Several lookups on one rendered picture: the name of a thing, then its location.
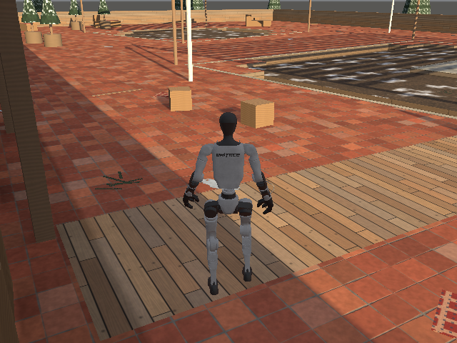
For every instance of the robot right upper arm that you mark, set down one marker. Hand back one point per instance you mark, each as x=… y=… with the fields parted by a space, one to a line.
x=250 y=150

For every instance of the left robot hand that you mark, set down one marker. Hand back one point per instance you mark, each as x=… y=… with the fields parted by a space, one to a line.
x=186 y=200

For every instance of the right robot hand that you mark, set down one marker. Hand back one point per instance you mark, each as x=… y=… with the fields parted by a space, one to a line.
x=268 y=203

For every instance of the robot left upper arm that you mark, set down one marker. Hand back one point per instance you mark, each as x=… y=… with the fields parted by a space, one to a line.
x=201 y=162

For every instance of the robot right forearm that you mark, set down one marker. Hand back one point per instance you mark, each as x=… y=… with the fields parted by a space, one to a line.
x=263 y=188

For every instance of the robot left forearm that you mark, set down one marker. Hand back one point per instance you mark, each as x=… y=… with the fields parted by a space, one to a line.
x=191 y=186

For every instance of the robot torso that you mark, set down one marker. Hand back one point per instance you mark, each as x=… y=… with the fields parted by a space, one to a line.
x=228 y=162

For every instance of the right robot thigh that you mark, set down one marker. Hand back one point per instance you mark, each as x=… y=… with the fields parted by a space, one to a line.
x=245 y=211

